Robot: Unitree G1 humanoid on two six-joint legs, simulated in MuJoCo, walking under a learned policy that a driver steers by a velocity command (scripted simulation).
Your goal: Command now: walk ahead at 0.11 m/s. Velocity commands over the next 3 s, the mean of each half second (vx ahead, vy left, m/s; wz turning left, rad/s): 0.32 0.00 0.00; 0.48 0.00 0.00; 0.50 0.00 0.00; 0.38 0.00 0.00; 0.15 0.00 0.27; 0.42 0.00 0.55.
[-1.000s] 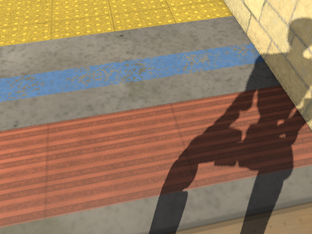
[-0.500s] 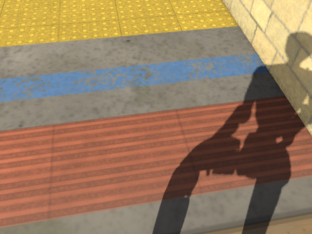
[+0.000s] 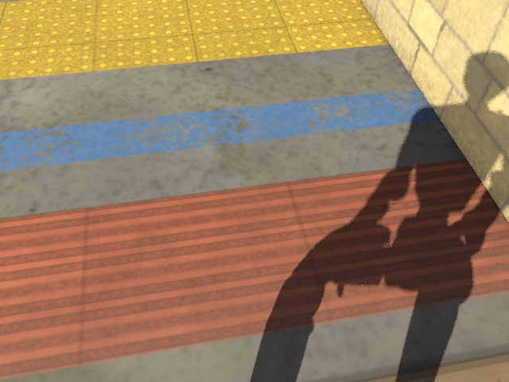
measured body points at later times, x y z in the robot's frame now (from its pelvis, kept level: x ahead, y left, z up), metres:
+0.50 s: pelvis +0.13 +0.04 +0.09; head +0.12 +0.04 +0.54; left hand +0.31 +0.26 -0.02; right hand +0.04 -0.18 -0.07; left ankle +0.06 +0.10 -0.60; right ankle +0.11 -0.14 -0.42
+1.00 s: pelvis +0.40 -0.04 +0.15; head +0.41 -0.04 +0.60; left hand +0.45 +0.20 +0.00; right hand +0.44 -0.29 +0.00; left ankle +0.33 +0.11 -0.48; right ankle +0.40 -0.12 -0.60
